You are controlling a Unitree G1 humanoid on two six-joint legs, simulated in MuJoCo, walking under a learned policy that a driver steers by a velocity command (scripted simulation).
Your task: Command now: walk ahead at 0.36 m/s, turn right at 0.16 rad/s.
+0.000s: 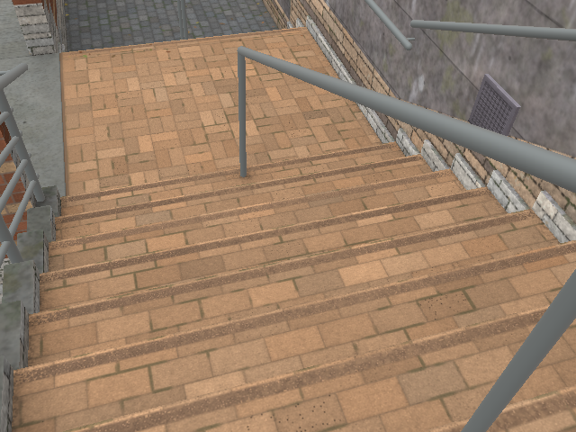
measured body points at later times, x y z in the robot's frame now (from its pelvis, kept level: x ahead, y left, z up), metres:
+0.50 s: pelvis +0.18 -0.06 -0.03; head +0.20 -0.08 +0.42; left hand +0.15 +0.21 -0.14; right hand +0.36 -0.31 -0.13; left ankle +0.29 +0.10 -0.71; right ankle +0.10 -0.17 -0.75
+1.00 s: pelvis +0.43 -0.03 -0.19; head +0.44 -0.02 +0.26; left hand +0.47 +0.28 -0.28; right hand +0.59 -0.24 -0.31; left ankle +0.33 +0.02 -0.90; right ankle +0.69 -0.15 -0.85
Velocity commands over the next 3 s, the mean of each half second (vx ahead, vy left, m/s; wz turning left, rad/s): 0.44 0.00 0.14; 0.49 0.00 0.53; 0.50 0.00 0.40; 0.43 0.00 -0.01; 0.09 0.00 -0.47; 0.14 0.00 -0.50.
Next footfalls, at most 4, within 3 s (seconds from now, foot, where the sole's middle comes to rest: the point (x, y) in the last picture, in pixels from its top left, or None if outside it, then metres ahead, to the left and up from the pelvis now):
0.24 right None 0.14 -0.17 -0.78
0.68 left None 0.37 0.02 -0.94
1.18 right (296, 413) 0.72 -0.07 -1.09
1.86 left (160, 382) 0.90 0.36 -1.24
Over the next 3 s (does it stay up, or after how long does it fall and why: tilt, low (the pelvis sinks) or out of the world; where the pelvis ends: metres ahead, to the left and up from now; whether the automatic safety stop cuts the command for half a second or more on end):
stays up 1.01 0.26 -0.49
